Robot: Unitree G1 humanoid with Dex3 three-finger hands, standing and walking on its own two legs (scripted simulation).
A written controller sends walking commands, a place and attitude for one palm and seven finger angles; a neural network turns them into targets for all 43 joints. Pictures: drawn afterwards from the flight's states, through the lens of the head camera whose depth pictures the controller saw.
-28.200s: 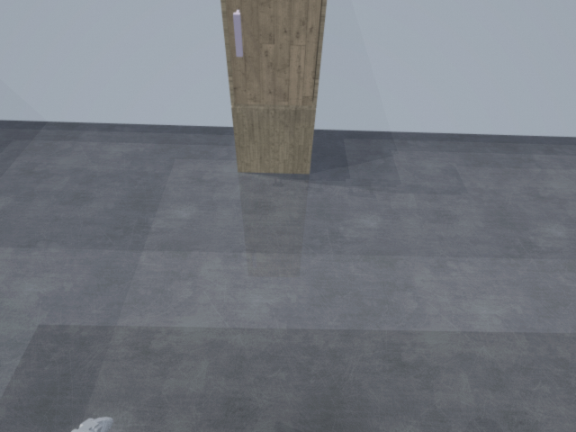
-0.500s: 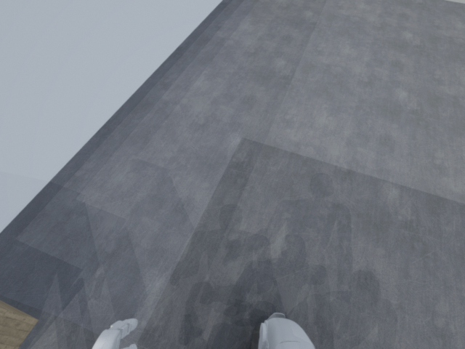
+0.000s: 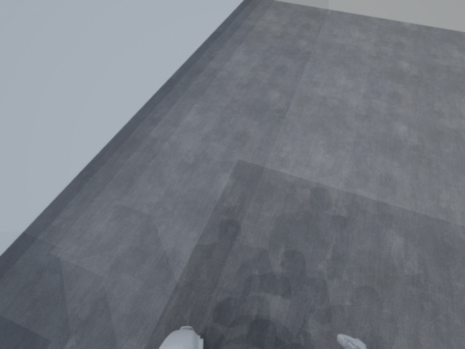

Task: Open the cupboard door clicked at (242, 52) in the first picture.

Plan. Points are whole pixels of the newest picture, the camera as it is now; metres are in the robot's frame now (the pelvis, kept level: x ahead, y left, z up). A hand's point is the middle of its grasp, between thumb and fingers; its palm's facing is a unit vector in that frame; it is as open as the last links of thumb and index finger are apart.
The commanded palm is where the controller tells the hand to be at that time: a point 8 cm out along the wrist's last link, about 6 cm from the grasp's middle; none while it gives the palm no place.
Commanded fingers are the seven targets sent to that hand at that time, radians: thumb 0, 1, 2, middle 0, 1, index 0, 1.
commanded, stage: walk to a spot facing it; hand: left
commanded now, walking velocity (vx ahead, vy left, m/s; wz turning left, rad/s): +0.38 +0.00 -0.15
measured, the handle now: out of the picture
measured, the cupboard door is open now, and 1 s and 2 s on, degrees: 48 48 48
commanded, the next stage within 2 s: turn to face it in 0.54 s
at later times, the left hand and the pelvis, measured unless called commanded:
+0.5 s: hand (181, 238) +0.38 +0.17 -0.17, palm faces -0.14 -0.95 -0.28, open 7.3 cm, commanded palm none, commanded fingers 0.00 0.90 0.90 -0.20 -0.30 -0.20 -0.30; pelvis +0.24 -0.03 -0.02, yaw -9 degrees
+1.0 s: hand (202, 220) +0.45 +0.13 -0.20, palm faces +0.05 -0.99 -0.16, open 7.3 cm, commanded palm none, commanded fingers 0.00 0.90 0.90 -0.20 -0.30 -0.20 -0.30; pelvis +0.42 -0.05 -0.02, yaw +0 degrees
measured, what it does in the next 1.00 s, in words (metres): walks ahead: left foot, then right foot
